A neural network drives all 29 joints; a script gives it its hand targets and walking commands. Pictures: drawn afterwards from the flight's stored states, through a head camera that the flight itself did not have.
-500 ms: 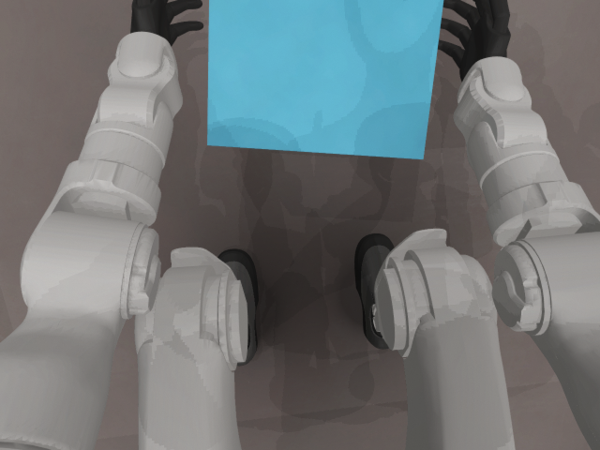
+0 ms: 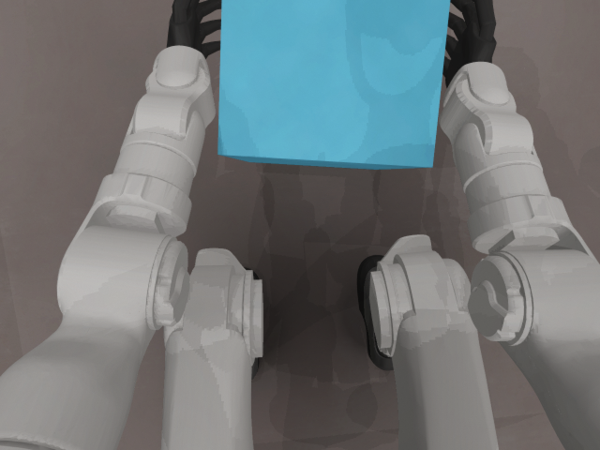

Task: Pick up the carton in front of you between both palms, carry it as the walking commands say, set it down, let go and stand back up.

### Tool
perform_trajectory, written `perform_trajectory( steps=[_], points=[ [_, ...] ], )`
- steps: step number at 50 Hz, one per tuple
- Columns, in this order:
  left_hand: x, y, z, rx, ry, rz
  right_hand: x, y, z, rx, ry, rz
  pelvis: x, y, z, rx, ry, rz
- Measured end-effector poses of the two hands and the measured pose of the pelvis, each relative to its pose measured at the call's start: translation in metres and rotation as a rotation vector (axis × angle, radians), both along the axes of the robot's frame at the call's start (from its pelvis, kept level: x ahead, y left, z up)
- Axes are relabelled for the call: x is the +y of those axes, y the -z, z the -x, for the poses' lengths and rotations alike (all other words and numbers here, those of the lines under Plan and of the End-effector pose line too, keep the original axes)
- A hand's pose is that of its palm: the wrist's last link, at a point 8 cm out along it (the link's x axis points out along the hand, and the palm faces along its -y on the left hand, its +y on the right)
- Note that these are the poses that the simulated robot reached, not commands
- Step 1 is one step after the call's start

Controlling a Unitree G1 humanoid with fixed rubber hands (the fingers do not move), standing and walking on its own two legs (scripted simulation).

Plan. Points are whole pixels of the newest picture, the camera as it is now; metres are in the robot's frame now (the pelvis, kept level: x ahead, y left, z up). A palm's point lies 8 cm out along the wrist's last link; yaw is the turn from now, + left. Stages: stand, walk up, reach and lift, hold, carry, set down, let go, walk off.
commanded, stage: reach and lift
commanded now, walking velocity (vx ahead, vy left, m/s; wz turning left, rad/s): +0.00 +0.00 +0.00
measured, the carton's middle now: (322, 85) +0.52 -0.03 -0.21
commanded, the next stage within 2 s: none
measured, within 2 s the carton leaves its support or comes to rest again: neither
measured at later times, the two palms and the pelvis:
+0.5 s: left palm (73, 0) +0.49 +0.13 +0.07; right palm out of the picture +0.47 -0.17 +0.07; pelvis +0.00 +0.00 +0.12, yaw +1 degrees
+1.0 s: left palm out of the picture +0.45 +0.14 +0.22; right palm out of the picture +0.44 -0.16 +0.22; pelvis +0.05 +0.00 +0.26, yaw +1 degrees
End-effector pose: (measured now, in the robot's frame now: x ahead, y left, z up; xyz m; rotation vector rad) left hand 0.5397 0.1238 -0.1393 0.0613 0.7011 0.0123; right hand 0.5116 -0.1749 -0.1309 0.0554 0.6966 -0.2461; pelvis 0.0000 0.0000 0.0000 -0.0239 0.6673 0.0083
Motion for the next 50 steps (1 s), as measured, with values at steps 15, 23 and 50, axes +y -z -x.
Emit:
perform_trajectory(
  steps=[15,23,50],
  points=[
    [0.007,-0.144,0.037,-0.012,-0.062,0.031,0.007,-0.138,0.033,-0.019,-0.009,-0.014,-0.001,-0.073,0.005,0.050,-0.010,-0.002],
    [0.008,-0.194,0.045,-0.017,-0.071,0.027,0.007,-0.188,0.038,-0.022,-0.027,-0.005,-0.002,-0.114,0.003,0.072,-0.006,-0.009],
    [0.016,-0.359,0.090,-0.015,-0.120,0.040,0.014,-0.354,0.071,-0.021,-0.052,-0.020,-0.004,-0.260,-0.049,-0.104,-0.005,-0.021]
  ],
)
